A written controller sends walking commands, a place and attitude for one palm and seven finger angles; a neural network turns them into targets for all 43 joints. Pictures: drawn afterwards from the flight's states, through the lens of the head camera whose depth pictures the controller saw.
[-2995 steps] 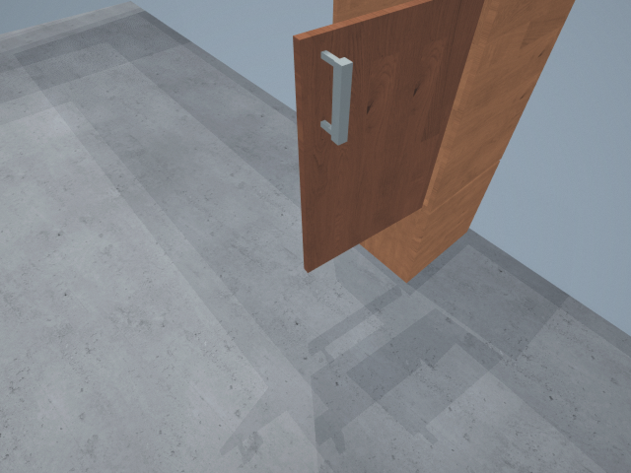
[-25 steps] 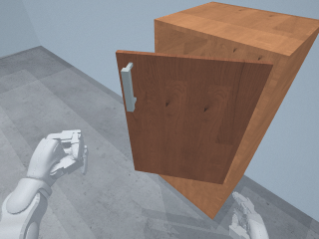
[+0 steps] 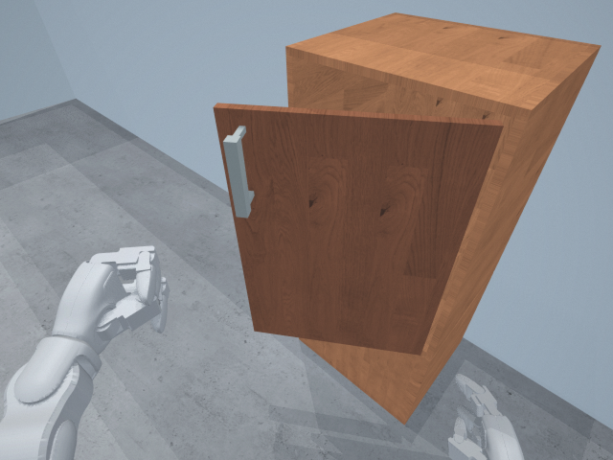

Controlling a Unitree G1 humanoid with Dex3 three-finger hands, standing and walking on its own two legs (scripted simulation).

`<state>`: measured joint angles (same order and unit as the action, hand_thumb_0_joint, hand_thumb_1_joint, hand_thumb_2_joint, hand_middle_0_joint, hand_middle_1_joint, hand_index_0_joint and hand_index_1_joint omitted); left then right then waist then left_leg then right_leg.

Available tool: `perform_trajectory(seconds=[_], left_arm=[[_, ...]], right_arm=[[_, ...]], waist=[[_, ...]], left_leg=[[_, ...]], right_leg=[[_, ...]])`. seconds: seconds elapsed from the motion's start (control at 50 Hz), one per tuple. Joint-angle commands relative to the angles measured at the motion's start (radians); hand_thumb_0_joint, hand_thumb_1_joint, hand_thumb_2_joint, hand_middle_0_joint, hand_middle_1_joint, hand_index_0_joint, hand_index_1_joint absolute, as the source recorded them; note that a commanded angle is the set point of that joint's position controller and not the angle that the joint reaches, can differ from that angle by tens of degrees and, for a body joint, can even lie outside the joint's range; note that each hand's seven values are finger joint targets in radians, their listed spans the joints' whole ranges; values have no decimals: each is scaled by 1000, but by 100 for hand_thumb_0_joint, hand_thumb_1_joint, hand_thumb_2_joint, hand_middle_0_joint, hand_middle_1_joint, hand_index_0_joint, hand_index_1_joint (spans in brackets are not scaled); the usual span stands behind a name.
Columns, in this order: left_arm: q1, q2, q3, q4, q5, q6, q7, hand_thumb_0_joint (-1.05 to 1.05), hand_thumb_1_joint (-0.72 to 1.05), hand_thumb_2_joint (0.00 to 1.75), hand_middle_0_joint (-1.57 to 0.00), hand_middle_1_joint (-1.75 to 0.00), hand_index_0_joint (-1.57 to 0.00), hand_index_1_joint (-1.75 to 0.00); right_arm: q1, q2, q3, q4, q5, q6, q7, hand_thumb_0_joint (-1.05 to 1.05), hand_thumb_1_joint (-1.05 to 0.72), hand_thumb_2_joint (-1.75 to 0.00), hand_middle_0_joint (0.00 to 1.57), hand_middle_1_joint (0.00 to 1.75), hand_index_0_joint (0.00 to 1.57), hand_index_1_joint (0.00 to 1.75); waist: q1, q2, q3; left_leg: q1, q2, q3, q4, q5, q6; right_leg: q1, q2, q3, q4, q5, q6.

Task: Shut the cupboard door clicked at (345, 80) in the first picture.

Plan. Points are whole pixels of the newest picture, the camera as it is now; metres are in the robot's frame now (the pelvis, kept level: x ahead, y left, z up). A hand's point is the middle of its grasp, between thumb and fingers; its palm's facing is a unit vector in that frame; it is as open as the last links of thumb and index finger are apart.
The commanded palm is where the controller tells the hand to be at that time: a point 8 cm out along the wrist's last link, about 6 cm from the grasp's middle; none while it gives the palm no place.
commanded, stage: bring the fist close to the handle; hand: left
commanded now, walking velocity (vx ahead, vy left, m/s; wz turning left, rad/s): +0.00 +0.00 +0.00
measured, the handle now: (242, 172) +0.49 +0.16 +0.16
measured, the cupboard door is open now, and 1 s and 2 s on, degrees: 33 33 30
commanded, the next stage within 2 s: push the door shut along its arc in 1.46 s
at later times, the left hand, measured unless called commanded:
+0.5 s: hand (197, 255) +0.30 +0.17 +0.16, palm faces -0.06 -1.00 -0.05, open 3.1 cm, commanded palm +0.28 +0.22 +0.16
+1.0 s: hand (234, 216) +0.38 +0.15 +0.16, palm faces -0.05 -1.00 -0.03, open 3.1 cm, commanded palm +0.36 +0.20 +0.16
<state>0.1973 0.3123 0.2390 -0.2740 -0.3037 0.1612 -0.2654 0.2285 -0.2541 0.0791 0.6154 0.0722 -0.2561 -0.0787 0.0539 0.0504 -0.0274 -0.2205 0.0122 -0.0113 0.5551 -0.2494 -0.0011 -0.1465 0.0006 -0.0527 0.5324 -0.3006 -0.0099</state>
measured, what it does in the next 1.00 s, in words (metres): stands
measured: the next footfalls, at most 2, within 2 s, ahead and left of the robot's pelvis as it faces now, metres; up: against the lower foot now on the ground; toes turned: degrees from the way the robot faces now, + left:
none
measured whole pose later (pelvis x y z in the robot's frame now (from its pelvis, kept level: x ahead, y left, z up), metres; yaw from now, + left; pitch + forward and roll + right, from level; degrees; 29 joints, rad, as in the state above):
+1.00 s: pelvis +0.02 +0.00 +0.00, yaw -1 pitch -1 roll +0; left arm -0.31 0.25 0.16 0.20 -0.21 0.18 -0.15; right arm 0.21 -0.25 0.07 0.63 0.07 -0.13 -0.06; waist 0.00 0.04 -0.03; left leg -0.24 0.01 0.02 0.53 -0.27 0.00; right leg -0.19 -0.01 -0.02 0.54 -0.33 -0.01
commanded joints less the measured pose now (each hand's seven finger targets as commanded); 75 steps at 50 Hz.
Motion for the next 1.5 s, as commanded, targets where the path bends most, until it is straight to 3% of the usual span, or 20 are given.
perform_trajectory(seconds=[0.0, 0.1, 0.18, 0.22, 0.26, 0.36, 0.38, 0.56, 0.68, 0.76, 0.78, 0.92, 0.98, 1.04, 1.08, 1.16, 1.18, 1.22, 1.42, 1.48], left_arm=[[-211, 150, 78, -207, -28, -57, -7, 0, 90, 90, -130, -150, -130, -150], [-320, 122, 34, -183, -24, -56, 1, 0, 90, 90, -130, -150, -130, -150], [-444, 191, 61, -106, 0, -62, 26, 0, 90, 90, -130, -150, -130, -150], [-499, 132, 4, -98, 13, -62, 28, 0, 90, 90, -130, -150, -130, -150], [-498, 149, 29, -68, 14, -58, 32, 0, 90, 90, -130, -150, -130, -150], [-559, 110, -4, -1, 21, -37, 48, 0, 90, 90, -130, -150, -130, -150], [-523, 154, 41, 27, 24, -33, 57, 0, 90, 90, -130, -150, -130, -150], [-687, 129, 7, 59, 49, -34, 86, 0, 90, 90, -130, -150, -130, -150], [-789, 115, -28, 158, 60, -35, 95, 0, 90, 90, -130, -150, -130, -150], [-833, 87, -40, 171, 64, -38, 101, 0, 90, 90, -130, -150, -130, -150], [-828, 149, 10, 201, 68, -41, 110, 0, 90, 90, -130, -150, -130, -150], [-860, 97, -16, 263, 74, -43, 123, 0, 90, 90, -130, -150, -130, -150], [-909, 154, 17, 292, 84, -47, 135, 0, 90, 90, -130, -150, -130, -150], [-1002, 90, -44, 303, 86, -60, 136, 0, 90, 90, -130, -150, -130, -150], [-961, 133, -6, 321, 87, -72, 138, 0, 90, 90, -130, -150, -130, -150], [-913, 106, -6, 298, 82, -84, 128, 0, 90, 90, -130, -150, -130, -150], [-866, 156, 35, 314, 83, -84, 131, 0, 90, 90, -130, -150, -130, -150], [-860, 112, 8, 297, 79, -79, 124, 0, 90, 90, -130, -150, -130, -150], [-949, 104, -27, 274, 72, -83, 116, 0, 90, 90, -130, -150, -130, -150], [-960, 162, 16, 325, 69, -82, 116, 0, 90, 90, -130, -150, -130, -150]], right_arm=[[-164, -101, -41, -173, -2, -69, -11, 0, -90, -90, 20, 30, 20, 30], [-165, -101, -40, -164, -1, -74, -16, 0, -90, -90, 20, 30, 20, 30], [-154, -114, -46, -139, -1, -70, -31, 0, -90, -90, 20, 30, 20, 30], [-163, -101, -39, -145, 0, -68, -28, 0, -90, -90, 20, 30, 20, 30], [-159, -102, -42, -144, -1, -64, -28, 0, -90, -90, 20, 30, 20, 30], [-163, -99, -40, -146, -1, -46, -19, 0, -90, -90, 20, 30, 20, 30], [-156, -105, -43, -144, -4, -43, -17, 0, -90, -90, 20, 30, 20, 30], [-159, -102, -45, -150, -2, 2, -10, 0, -90, -90, 20, 30, 20, 30], [-143, -112, -50, -133, -3, 22, -14, 0, -90, -90, 20, 30, 20, 30], [-143, -105, -54, -140, -4, 34, -10, 0, -90, -90, 20, 30, 20, 30], [-132, -115, -57, -131, -7, 40, -8, 0, -90, -90, 20, 30, 20, 30], [-131, -108, -59, -140, -5, 74, 5, 0, -90, -90, 20, 30, 20, 30], [-123, -120, -64, -132, -7, 92, 1, 0, -90, -90, 20, 30, 20, 30], [-124, -110, -62, -132, -3, 98, 0, 0, -90, -90, 20, 30, 20, 30], [-115, -119, -68, -130, -8, 101, 0, 0, -90, -90, 20, 30, 20, 30], [-118, -110, -70, -147, -6, 105, 9, 0, -90, -90, 20, 30, 20, 30], [-112, -122, -72, -144, -10, 109, 10, 0, -90, -90, 20, 30, 20, 30], [-125, -112, -71, -155, -4, 114, 12, 0, -90, -90, 20, 30, 20, 30], [-132, -112, -67, -145, -1, 115, -3, 0, -90, -90, 20, 30, 20, 30], [-125, -124, -67, -132, -4, 118, -11, 0, -90, -90, 20, 30, 20, 30]], waist=[[0, -11, -63], [-17, -18, -33], [-22, -53, -39], [-26, 6, -76], [-14, 18, -107], [-17, -22, -94], [-3, -53, -101], [-25, 2, -150], [-44, -54, -152], [-40, -13, -214], [-38, -64, -219], [-40, -62, -199], [-47, -79, -206], [-63, -31, -220], [-48, -62, -247], [-37, -32, -273], [-27, -87, -276], [-33, -67, -246], [-68, -38, -185], [-63, -78, -185]], left_leg=[[69, -18, -2, -92, 60, 40], [66, -16, -10, -91, 17, 39], [64, -15, -16, -98, -30, 42], [90, -19, -17, -104, -6, 40], [101, -19, -15, -103, 26, 37], [90, -16, -14, -103, 47, 36], [79, -11, -15, -102, 56, 36], [118, -13, 0, -94, 117, 32], [120, -10, -3, -86, 125, 35], [148, -16, 5, -72, 194, 33], [138, -12, 6, -68, 196, 35], [121, -13, 17, -64, 236, 33], [122, -11, 21, -61, 224, 37], [142, -14, 20, -60, 222, 35], [146, -12, 20, -55, 244, 38], [154, -16, 30, -54, 304, 35], [138, -13, 28, -54, 300, 37], [127, -16, 38, -62, 284, 38], [136, -16, 28, -70, 184, 40], [125, -17, 22, -73, 147, 42]], right_leg=[[-91, 0, 14, -126, 70, 8], [-132, 3, 11, -127, 22, 12], [-137, 2, 24, -137, -38, 10], [-129, 2, 10, -114, 2, 5], [-110, 4, 7, -106, 43, 2], [-115, 4, 1, -99, 75, 3], [-101, 2, 7, -105, 77, 2], [-95, 4, 6, -87, 151, -3], [-105, 5, 9, -90, 165, -1], [-82, 3, 8, -70, 251, -5], [-70, 1, 12, -74, 257, -2], [-70, 2, 8, -62, 319, -1], [-66, 1, 17, -69, 306, 1], [-83, 4, 16, -66, 301, -3], [-57, 3, 19, -65, 329, -4], [-28, 1, 16, -49, 411, -5], [-4, -1, 19, -52, 418, -2], [-21, -1, 17, -55, 412, 1], [-87, 5, 22, -86, 286, 3], [-84, 4, 30, -102, 236, 3]])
